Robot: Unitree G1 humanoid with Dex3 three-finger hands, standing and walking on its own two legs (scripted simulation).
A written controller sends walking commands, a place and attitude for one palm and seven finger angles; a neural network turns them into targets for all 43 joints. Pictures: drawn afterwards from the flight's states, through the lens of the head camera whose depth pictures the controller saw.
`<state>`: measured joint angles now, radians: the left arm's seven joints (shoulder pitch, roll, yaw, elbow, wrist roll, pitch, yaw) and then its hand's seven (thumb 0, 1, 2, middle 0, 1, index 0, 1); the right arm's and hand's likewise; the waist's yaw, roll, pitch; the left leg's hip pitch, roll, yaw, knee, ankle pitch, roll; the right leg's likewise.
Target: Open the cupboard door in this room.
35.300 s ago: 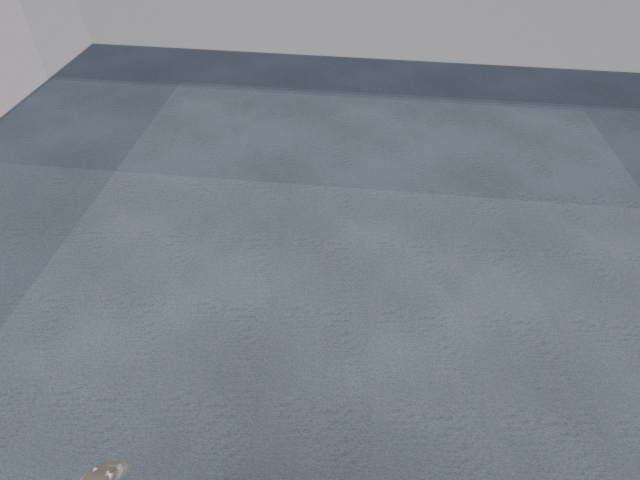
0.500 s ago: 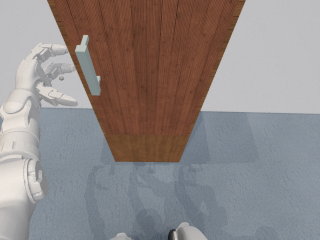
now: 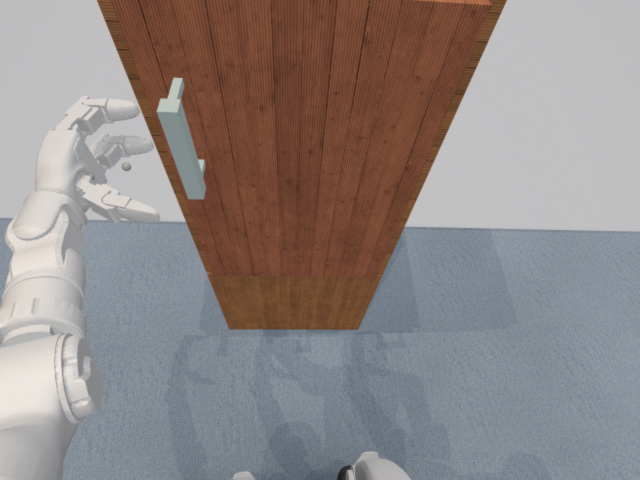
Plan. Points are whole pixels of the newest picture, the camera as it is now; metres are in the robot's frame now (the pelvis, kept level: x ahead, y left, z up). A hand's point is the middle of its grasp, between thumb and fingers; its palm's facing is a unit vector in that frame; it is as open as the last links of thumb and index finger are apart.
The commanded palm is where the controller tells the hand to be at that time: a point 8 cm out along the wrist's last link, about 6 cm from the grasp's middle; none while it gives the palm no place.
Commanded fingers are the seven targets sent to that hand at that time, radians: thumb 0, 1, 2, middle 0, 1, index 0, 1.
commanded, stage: move the hooked fingers beside the handle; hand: left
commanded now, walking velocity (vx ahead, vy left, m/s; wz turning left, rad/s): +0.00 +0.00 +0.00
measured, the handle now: (187, 143) +0.50 +0.15 +0.10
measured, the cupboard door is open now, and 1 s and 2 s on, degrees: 0 0 0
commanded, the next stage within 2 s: slide the fingers in behind the handle in 0.34 s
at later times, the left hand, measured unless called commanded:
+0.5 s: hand (134, 171) +0.46 +0.20 +0.11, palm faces -0.04 -1.00 -0.01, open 14.0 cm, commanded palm +0.44 +0.25 +0.11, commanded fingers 0.00 -0.50 0.30 -0.30 -1.20 -0.30 -1.20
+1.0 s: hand (148, 170) +0.46 +0.19 +0.11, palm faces -0.02 -1.00 +0.01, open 14.1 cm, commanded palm +0.44 +0.22 +0.11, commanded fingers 0.00 -0.50 0.30 -0.30 -1.20 -0.30 -1.20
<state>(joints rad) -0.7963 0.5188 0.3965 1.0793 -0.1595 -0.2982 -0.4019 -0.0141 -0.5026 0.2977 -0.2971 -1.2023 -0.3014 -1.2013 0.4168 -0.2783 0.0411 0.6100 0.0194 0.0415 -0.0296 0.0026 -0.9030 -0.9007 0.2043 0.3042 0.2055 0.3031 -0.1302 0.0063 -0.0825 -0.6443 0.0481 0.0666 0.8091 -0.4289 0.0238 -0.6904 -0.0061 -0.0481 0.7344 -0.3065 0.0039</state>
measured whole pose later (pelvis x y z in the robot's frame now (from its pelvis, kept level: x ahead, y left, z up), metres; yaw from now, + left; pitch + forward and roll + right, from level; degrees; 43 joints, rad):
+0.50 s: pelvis -0.01 -0.01 +0.00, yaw +1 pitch +14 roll -1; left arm -0.82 0.49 0.36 1.12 -0.15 -0.31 -0.37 -0.01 -0.50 0.30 -0.30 -1.20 -0.30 -1.20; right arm 0.37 -0.28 0.05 0.61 0.02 0.03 -0.04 0.00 -0.90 -0.90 0.20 0.30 0.21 0.30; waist -0.12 0.01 -0.07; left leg -0.63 0.04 0.05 0.81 -0.42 0.02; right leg -0.68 -0.01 -0.06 0.75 -0.31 -0.01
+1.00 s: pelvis -0.01 -0.01 +0.00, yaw +2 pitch +14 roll -1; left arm -0.85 0.46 0.31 1.11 -0.17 -0.32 -0.31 -0.01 -0.50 0.30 -0.30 -1.20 -0.26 -1.22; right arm 0.40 -0.28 0.04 0.64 0.02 0.00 -0.03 0.00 -0.90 -0.90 0.20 0.30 0.20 0.30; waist -0.12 0.01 -0.07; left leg -0.66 0.04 0.04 0.82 -0.41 0.01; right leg -0.70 -0.01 -0.07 0.76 -0.31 -0.01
